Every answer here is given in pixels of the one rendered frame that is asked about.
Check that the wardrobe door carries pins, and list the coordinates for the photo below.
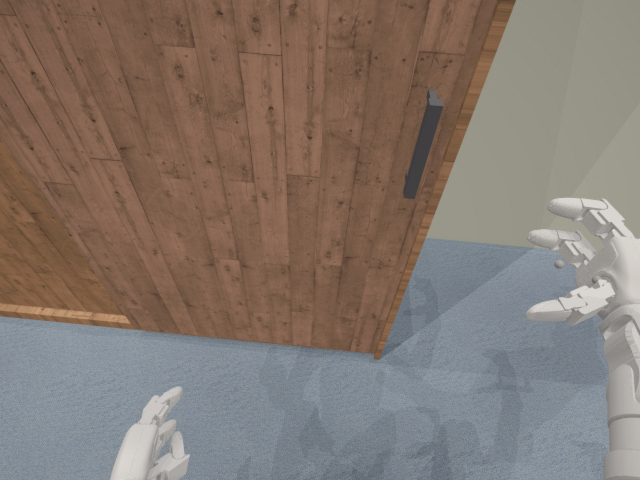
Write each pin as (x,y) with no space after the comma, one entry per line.
(40,265)
(235,168)

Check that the handle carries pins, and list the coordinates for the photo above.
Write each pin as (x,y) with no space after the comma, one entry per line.
(424,141)

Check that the robot right hand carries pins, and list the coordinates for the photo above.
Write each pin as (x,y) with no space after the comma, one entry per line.
(617,262)

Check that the robot right forearm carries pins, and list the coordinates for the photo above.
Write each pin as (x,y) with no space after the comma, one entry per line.
(621,333)

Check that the robot left hand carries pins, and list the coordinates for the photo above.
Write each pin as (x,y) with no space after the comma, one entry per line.
(143,442)

